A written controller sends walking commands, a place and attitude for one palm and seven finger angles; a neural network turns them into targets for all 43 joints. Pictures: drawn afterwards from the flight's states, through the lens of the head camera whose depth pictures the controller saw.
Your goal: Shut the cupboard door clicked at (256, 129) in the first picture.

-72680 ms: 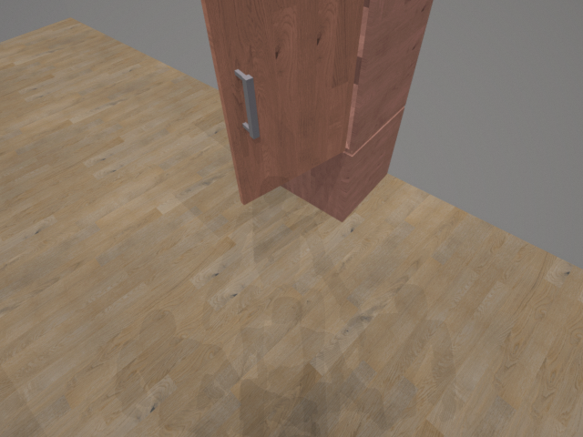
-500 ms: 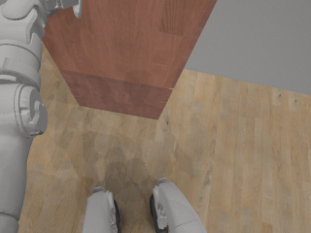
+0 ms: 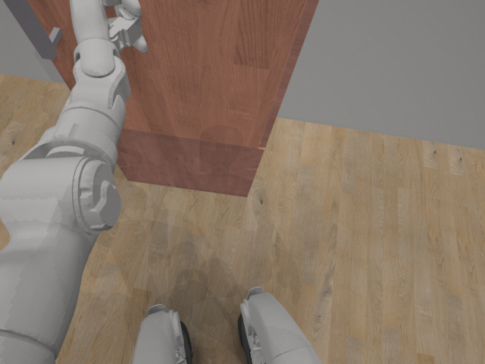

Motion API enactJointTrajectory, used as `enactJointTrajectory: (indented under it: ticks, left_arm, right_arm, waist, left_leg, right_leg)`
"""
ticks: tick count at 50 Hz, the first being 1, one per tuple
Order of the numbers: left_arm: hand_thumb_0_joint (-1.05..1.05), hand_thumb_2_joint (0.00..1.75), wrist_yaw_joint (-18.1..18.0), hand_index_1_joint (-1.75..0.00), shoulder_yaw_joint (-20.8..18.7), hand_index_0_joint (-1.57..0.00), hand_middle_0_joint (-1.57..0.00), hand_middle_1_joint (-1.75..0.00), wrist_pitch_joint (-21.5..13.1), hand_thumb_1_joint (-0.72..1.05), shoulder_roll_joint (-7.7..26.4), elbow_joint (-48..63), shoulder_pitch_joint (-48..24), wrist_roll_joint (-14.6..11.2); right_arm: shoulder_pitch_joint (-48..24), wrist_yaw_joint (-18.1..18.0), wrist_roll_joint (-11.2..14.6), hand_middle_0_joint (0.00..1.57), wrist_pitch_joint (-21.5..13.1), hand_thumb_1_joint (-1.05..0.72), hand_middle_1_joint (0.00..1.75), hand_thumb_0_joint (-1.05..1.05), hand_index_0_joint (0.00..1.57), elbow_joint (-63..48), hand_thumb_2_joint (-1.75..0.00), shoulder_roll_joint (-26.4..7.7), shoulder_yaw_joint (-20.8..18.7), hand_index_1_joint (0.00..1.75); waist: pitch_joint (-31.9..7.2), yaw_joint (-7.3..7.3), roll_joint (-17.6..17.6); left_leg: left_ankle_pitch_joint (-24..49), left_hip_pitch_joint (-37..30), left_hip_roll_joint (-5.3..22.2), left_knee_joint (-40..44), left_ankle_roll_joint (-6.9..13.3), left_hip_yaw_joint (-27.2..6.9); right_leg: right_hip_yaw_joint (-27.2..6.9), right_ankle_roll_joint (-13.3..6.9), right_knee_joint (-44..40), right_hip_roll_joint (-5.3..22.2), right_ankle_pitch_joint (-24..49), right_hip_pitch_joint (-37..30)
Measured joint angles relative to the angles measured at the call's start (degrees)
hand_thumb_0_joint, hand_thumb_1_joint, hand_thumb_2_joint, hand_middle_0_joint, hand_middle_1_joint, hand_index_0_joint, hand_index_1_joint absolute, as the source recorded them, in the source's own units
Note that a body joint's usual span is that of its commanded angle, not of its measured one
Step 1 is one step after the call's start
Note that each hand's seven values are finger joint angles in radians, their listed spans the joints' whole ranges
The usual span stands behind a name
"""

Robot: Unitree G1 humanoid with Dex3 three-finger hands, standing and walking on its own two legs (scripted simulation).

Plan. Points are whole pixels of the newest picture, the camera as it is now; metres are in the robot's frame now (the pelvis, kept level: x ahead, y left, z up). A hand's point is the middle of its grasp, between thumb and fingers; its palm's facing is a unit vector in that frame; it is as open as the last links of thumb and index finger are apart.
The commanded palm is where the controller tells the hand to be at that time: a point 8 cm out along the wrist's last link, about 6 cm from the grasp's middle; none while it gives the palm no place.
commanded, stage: pull the fist back off the door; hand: left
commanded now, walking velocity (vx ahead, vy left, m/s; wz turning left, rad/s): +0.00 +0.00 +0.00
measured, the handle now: (27, 1) +0.66 +0.18 +0.12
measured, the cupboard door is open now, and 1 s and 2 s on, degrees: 0 0 0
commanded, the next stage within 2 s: draw the hand back to the body in 0.44 s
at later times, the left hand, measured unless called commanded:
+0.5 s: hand (137, 59) +0.53 +0.04 +0.12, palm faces +0.05 -1.00 -0.03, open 3.1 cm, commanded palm +0.51 +0.09 +0.12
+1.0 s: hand (50, 112) +0.42 +0.12 +0.18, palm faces +0.04 -1.00 -0.03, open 3.1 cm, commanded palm +0.37 +0.17 +0.18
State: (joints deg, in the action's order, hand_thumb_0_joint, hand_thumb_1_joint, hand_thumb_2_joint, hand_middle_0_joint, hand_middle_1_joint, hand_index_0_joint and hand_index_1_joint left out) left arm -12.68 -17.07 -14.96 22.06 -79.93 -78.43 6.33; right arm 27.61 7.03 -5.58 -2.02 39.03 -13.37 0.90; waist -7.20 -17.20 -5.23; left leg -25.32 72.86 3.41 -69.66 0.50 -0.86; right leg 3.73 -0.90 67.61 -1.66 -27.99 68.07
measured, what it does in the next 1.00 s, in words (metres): rises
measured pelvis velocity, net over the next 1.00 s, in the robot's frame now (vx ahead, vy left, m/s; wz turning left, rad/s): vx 0.04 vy -0.01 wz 0.03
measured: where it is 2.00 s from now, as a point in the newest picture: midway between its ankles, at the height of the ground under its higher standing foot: (220, 363)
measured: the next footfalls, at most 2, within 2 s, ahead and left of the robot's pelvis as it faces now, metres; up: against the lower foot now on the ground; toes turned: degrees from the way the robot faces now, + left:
none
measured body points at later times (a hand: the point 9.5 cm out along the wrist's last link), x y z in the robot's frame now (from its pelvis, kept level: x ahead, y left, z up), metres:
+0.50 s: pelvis +0.05 -0.02 +0.04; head +0.16 -0.02 +0.48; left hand +0.52 +0.10 +0.13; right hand +0.08 -0.28 -0.08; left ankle +0.06 +0.11 -0.63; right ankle +0.03 -0.12 -0.63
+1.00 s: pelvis +0.04 -0.01 +0.08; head +0.06 -0.03 +0.53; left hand +0.41 +0.18 +0.18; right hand +0.14 -0.27 -0.04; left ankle +0.06 +0.11 -0.63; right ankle +0.03 -0.12 -0.63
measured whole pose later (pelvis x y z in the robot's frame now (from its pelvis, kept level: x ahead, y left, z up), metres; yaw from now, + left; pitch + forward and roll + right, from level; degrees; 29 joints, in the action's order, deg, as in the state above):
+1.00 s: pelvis +0.04 -0.01 +0.08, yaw +2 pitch +8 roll +0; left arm 1.0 -5.5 -16.1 9.8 -32.6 -21.8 -8.9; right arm 18.9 0.4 2.7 2.1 35.1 -14.5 -1.0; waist -6.0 -2.5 -2.6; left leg -20.5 33.1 2.3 -45.7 -0.6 0.8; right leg 2.2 -1.6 45.4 -1.1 -23.7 29.7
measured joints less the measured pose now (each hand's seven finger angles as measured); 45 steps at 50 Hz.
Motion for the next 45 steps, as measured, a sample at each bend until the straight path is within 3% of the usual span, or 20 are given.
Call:
enactJointTrajectory:
  ticks: [3,7,12,20,23,30,37,45]
  left_arm:
    - [0.02,0.93,0.9,-1.50,-2.0,-1.30,-1.30,-1.50,-0.9,0.91,-1.0,0.9,2.8,-2.3]
    - [0.02,0.92,0.8,-1.50,-2.4,-1.30,-1.30,-1.49,-4.7,0.91,-2.8,4.5,8.1,-2.8]
    - [0.02,0.91,1.8,-1.50,0.1,-1.30,-1.30,-1.50,-7.7,0.90,-5.9,9.9,15.5,-3.2]
    - [0.02,0.90,2.6,-1.50,5.8,-1.30,-1.30,-1.50,-8.4,0.90,-13.4,20.4,28.0,-7.5]
    - [0.02,0.90,2.2,-1.50,7.2,-1.30,-1.30,-1.50,-9.9,0.90,-15.2,22.1,30.1,-7.0]
    - [0.02,0.90,1.9,-1.50,8.2,-1.31,-1.30,-1.50,-10.0,0.90,-14.8,18.7,27.6,-5.0]
    - [0.02,0.90,5.5,-1.50,5.6,-1.30,-1.30,-1.49,-7.3,0.90,-14.3,28.6,38.5,-8.6]
    - [0.02,0.90,10.8,-1.50,9.6,-1.30,-1.30,-1.50,-4.4,0.90,-12.6,42.4,52.0,-13.4]
  right_arm:
    - [0.9,-0.5,0.4,0.20,0.4,-0.91,0.30,0.00,0.20,-0.5,-0.90,-0.6,0.0,0.30]
    - [1.5,-0.4,0.4,0.20,0.6,-0.91,0.30,0.00,0.20,-1.0,-0.90,-1.0,-0.8,0.30]
    - [0.9,-0.3,1.1,0.20,1.9,-0.91,0.30,0.00,0.20,-1.2,-0.90,-1.0,-2.0,0.30]
    - [-2.8,-1.1,2.3,0.20,3.0,-0.91,0.30,0.00,0.20,-2.0,-0.90,-1.2,-3.9,0.30]
    - [-5.1,-1.5,2.4,0.20,2.7,-0.91,0.30,0.00,0.20,-2.1,-0.90,-1.2,-4.1,0.30]
    - [-9.6,-2.1,2.5,0.20,3.2,-0.91,0.30,0.00,0.19,-2.6,-0.90,-0.7,-3.9,0.30]
    - [-8.0,-3.1,4.3,0.20,5.1,-0.91,0.30,0.00,0.19,-4.8,-0.90,0.1,-2.9,0.30]
    - [-6.5,-5.2,7.1,0.20,5.1,-0.91,0.30,0.00,0.20,-3.9,-0.90,0.0,-2.0,0.30]
  waist:
    - [-0.1,0.82,-0.1]
    - [-0.4,2.14,0.3]
    - [-0.7,4.51,1.2]
    - [-0.7,8.34,2.2]
    - [-0.9,9.10,2.6]
    - [-1.2,9.55,3.0]
    - [-0.7,11.70,2.5]
    - [0.7,14.23,2.6]
  left_leg:
    - [0.3,-2.7,0.2,2.2,-0.1,0.7]
    - [0.2,-5.9,0.4,4.4,-0.4,1.4]
    - [-0.1,-9.9,0.2,6.7,-0.8,1.7]
    - [-0.2,-16.6,-0.4,10.5,-1.4,1.2]
    - [-0.3,-18.3,-0.7,11.0,-1.5,1.1]
    - [-0.3,-19.1,-1.1,10.7,-1.7,1.0]
    - [1.2,-25.6,-0.8,15.5,-1.5,3.0]
    - [3.6,-35.6,-1.0,21.7,-1.4,2.1]
  right_leg:
    - [-0.7,0.0,-1.9,-0.2,0.4,-2.2]
    - [-1.4,-0.3,-3.6,-0.4,0.3,-4.8]
    - [-1.6,-0.6,-5.2,-0.3,-0.3,-8.5]
    - [-1.1,-1.1,-8.6,0.2,-0.9,-15.4]
    - [-1.0,-1.1,-8.9,0.4,-1.2,-17.0]
    - [-1.0,-1.3,-7.9,0.8,-1.8,-17.6]
    - [-2.9,-1.1,-11.6,0.5,-0.1,-22.8]
    - [-2.0,-1.0,-18.9,0.4,2.7,-33.6]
